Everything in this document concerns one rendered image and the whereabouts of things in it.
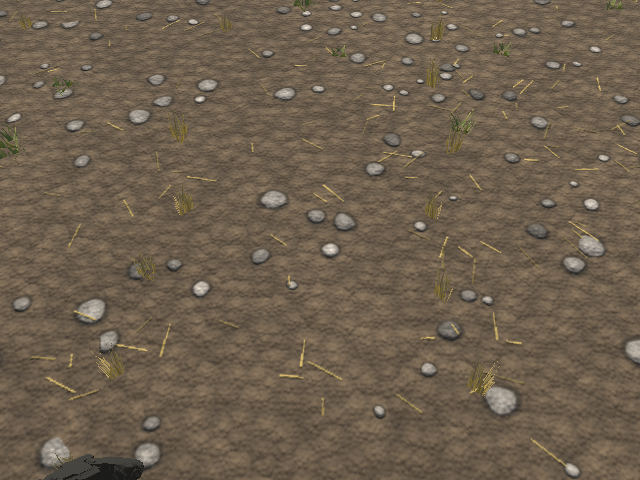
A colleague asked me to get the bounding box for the left robot hand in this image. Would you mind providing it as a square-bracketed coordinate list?
[38, 454, 144, 480]

